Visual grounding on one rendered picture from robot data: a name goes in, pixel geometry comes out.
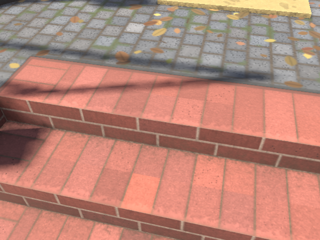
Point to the stairs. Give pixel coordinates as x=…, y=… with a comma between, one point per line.
x=68, y=173

